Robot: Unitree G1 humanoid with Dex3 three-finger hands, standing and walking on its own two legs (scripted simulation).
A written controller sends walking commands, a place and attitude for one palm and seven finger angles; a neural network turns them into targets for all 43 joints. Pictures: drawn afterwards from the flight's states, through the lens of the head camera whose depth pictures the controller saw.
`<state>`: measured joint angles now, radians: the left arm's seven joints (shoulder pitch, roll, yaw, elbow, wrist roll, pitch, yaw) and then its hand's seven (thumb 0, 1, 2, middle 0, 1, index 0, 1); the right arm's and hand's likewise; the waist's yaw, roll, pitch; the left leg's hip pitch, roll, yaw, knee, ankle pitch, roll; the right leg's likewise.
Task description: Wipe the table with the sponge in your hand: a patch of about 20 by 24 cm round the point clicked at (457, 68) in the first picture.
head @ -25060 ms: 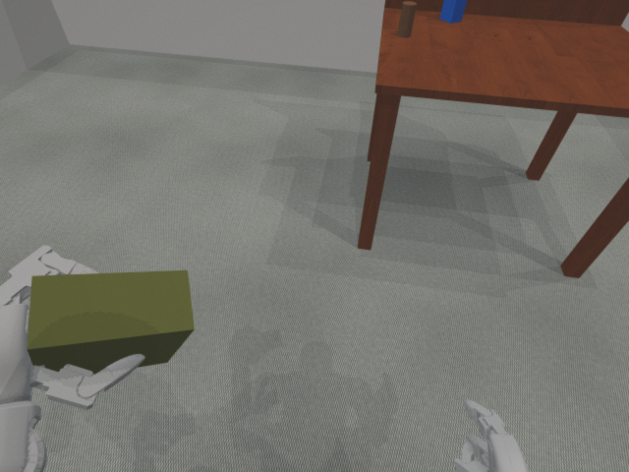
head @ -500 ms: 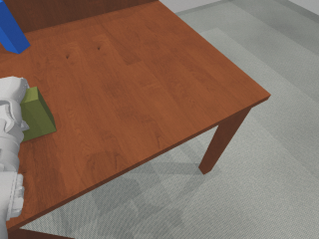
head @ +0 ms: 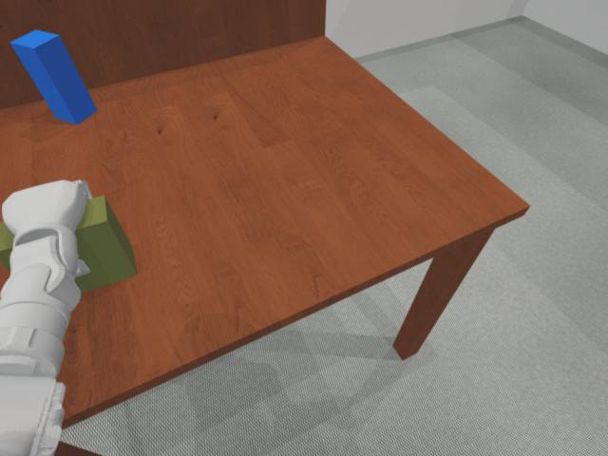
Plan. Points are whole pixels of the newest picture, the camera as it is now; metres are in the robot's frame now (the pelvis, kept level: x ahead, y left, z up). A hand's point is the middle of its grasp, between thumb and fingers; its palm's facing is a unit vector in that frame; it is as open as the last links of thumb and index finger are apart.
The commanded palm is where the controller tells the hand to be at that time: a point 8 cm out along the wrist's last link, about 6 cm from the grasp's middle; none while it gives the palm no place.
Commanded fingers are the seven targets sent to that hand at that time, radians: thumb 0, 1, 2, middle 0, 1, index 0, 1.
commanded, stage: wipe back along the middle lane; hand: left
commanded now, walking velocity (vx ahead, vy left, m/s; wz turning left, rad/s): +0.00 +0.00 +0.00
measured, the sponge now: (79, 259) +0.38 +0.35 +0.02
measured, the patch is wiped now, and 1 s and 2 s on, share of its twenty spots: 0.55 0.60 0.70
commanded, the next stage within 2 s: slide across to the third lane in 0.86 s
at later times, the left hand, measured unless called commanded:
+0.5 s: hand (70, 265) +0.34 +0.32 +0.07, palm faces -0.03 -0.02 -1.00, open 10.1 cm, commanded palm +0.30 +0.31 +0.11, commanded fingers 0.00 0.10 1.30 -1.20 -1.60 -1.20 -1.60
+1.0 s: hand (68, 306) +0.28 +0.30 +0.07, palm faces -0.01 -0.04 -1.00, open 10.1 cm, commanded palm +0.25 +0.28 +0.11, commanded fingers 0.00 0.10 1.30 -1.20 -1.60 -1.20 -1.60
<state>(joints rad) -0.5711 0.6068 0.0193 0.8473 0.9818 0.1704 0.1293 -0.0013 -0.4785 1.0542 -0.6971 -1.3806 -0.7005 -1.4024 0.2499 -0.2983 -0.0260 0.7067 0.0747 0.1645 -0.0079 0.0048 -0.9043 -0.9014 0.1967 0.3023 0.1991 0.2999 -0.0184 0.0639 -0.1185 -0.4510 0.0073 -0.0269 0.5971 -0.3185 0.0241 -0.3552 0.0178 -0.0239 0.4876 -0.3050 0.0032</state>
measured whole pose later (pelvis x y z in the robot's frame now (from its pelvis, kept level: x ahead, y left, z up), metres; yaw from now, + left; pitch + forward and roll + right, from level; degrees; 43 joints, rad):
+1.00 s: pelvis -0.01 -0.01 +0.00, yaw +1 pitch +2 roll -1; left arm -0.10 0.50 -0.06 0.25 0.92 0.36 0.10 0.01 -0.47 1.05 -0.69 -1.39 -0.69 -1.41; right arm 0.13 -0.29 0.00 0.65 0.08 0.14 -0.02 0.01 -0.90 -0.90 0.20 0.30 0.20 0.30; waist 0.05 0.10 -0.08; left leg -0.28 0.00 -0.03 0.54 -0.30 0.01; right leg -0.20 0.01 -0.03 0.46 -0.31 -0.01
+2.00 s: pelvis -0.02 -0.03 +0.00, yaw +2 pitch +2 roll +0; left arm -0.47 0.36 -0.23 0.58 0.96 0.48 0.11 0.00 -0.50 1.06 -0.73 -1.35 -0.74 -1.36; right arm 0.10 -0.27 0.02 0.70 0.08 0.13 -0.04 0.01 -0.90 -0.90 0.20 0.30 0.20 0.30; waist 0.04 0.07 -0.08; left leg -0.31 0.01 -0.05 0.53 -0.26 -0.02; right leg -0.26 0.02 -0.05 0.52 -0.31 -0.04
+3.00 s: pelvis -0.03 -0.01 -0.01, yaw +0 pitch +12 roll -2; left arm -0.92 0.52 -0.07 1.18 1.03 0.29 0.19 0.02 -0.51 1.06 -0.74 -1.33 -0.75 -1.35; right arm 0.26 -0.26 0.00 0.76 0.05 0.11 -0.01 0.00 -0.90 -0.90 0.20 0.30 0.20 0.30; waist -0.08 0.05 -0.11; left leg -0.57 0.02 -0.03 0.63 -0.28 0.00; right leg -0.49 0.03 -0.03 0.57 -0.29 -0.01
